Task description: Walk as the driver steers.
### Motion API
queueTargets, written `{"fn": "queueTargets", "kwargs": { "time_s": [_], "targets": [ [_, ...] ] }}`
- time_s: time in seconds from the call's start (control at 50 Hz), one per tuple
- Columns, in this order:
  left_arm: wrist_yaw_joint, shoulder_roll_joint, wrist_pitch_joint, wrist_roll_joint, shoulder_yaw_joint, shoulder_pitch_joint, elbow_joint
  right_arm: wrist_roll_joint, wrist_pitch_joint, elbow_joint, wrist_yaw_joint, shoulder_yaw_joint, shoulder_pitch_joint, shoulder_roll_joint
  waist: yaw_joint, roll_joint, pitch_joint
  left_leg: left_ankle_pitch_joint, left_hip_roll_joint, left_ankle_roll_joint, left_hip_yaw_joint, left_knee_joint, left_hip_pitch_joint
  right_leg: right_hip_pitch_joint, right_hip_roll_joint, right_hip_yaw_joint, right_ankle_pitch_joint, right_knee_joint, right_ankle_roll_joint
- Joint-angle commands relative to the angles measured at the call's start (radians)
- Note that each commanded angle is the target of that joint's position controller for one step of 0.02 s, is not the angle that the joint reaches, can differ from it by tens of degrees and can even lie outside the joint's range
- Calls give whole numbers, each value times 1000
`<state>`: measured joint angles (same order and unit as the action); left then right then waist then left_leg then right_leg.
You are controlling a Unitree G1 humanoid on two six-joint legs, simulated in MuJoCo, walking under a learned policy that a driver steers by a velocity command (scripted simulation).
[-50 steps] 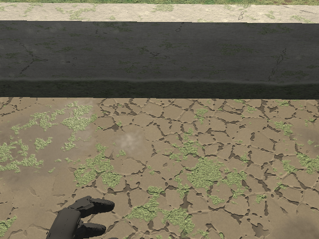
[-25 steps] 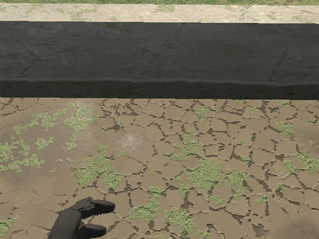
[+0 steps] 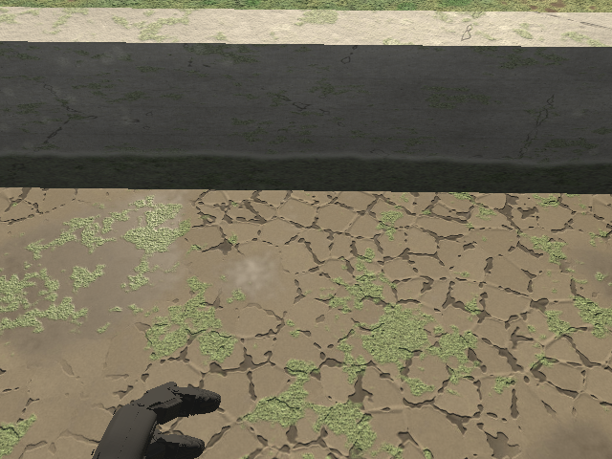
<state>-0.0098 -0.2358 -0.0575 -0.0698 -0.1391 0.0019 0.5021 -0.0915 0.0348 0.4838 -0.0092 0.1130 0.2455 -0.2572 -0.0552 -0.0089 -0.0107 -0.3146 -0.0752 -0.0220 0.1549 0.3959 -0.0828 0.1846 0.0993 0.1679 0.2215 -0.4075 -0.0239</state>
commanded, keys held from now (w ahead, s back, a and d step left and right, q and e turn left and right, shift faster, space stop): w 1.00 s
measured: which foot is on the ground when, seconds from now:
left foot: down 0.00-1.00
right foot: down 0.00-1.00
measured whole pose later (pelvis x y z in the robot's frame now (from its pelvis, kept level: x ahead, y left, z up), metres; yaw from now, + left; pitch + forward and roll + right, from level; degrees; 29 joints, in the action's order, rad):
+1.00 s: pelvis +0.00 +0.00 +0.00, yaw +0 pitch +0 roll -1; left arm 0.00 -0.24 -0.06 -0.07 -0.14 0.01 0.52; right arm -0.09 0.03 0.49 -0.01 0.11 0.25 -0.26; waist -0.05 -0.01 -0.01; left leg -0.30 -0.07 -0.03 0.12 0.36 -0.07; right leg 0.17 0.10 0.17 0.21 -0.38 -0.03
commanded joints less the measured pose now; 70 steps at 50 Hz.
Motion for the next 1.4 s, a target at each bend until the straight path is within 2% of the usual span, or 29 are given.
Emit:
{"fn": "queueTargets", "kwargs": {
  "time_s": [0.02,0.1,0.26,0.28,0.3,0.36,0.38,0.4,0.42,0.48,0.76,0.78,0.8,0.82,1.02,1.04,1.06,1.12,1.4],
  "targets": [
    [4,-81,20,-3,30,-129,-99,-3,-15,-82,-4,-31,-17,-89,-7,14,-112,217,-60,8,-113,-48,33,-45,-105,125,-411,13,-44],
    [4,-82,18,1,30,-127,-101,-1,-17,-86,-2,-31,-32,-92,0,-1,-86,212,-61,11,-115,-54,23,-30,-103,125,-372,22,-41],
    [5,-80,19,-1,29,-125,-97,-1,-17,-83,-3,-32,-27,-94,1,6,-91,218,-60,10,-119,-58,26,-38,-105,127,-386,24,-42],
    [5,-88,20,-1,30,-96,-105,4,-13,-88,-4,-33,-30,-105,6,20,-92,267,-61,5,-123,-23,25,-52,-106,116,-490,32,-39],
    [6,-80,19,-2,29,-126,-94,-3,-15,-80,-4,-31,-13,-90,-6,14,-112,222,-58,5,-120,-55,33,-56,-107,128,-420,19,-45],
    [6,-79,16,0,28,-124,-98,-2,-17,-84,-2,-31,-29,-92,2,-3,-90,213,-59,8,-122,-60,23,-43,-106,127,-380,28,-42],
    [6,-81,16,0,29,-125,-97,-1,-17,-85,-2,-31,-28,-93,1,-1,-86,216,-59,9,-122,-61,22,-40,-105,128,-379,29,-43],
    [6,-89,18,-2,30,-97,-105,4,-13,-89,-2,-32,-31,-104,6,17,-88,266,-61,3,-127,-28,22,-53,-105,116,-481,36,-39],
    [7,-80,17,-3,28,-125,-94,-3,-15,-80,-3,-31,-13,-90,-6,12,-108,220,-58,5,-124,-59,30,-56,-106,128,-412,24,-45],
    [7,-79,16,0,28,-122,-97,-2,-17,-84,-1,-31,-28,-93,2,-4,-88,210,-58,8,-125,-63,21,-44,-105,127,-375,33,-42],
    [8,-81,17,-1,28,-119,-90,-1,-16,-81,-2,-32,-22,-94,2,6,-89,221,-56,6,-132,-70,24,-53,-106,130,-392,36,-44],
    [8,-89,18,-2,29,-91,-98,4,-12,-87,-2,-33,-25,-105,7,19,-92,272,-57,0,-136,-36,25,-67,-107,120,-494,43,-41],
    [9,-80,17,-3,27,-121,-88,-3,-14,-78,-2,-31,-9,-91,-6,12,-109,226,-54,1,-132,-68,31,-70,-108,131,-424,32,-46],
    [9,-78,15,0,27,-123,-94,-4,-16,-79,-1,-31,-18,-94,0,-1,-92,219,-56,2,-134,-72,18,-64,-106,129,-399,35,-47],
    [10,-81,16,-2,27,-116,-88,-1,-16,-81,-2,-32,-20,-95,2,5,-88,221,-54,4,-139,-75,23,-59,-106,131,-392,42,-44],
    [9,-90,17,-2,28,-88,-96,4,-12,-86,-2,-32,-24,-105,7,18,-92,272,-55,-3,-142,-43,25,-73,-108,121,-492,49,-41],
    [10,-81,16,-3,27,-117,-85,-3,-14,-77,-2,-31,-8,-92,-5,11,-106,226,-52,-1,-139,-73,29,-75,-108,132,-422,38,-47],
    [11,-81,14,-1,27,-115,-89,-3,-16,-81,-1,-31,-23,-93,3,-3,-87,214,-53,2,-141,-77,19,-62,-107,132,-383,46,-44],
    [12,-82,15,-2,26,-110,-84,-2,-16,-79,-1,-31,-19,-95,3,5,-87,223,-51,1,-147,-83,20,-68,-107,134,-393,49,-45]
  ]
}}
Velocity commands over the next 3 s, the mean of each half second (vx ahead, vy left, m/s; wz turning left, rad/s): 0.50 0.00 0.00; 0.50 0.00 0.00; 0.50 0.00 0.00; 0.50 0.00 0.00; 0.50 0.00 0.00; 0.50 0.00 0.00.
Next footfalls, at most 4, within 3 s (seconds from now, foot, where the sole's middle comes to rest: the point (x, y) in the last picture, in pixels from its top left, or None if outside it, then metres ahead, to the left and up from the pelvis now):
none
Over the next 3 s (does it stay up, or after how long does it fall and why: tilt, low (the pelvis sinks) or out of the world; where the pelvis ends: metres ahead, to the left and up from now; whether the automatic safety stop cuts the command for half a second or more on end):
stays up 0.00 -0.01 0.00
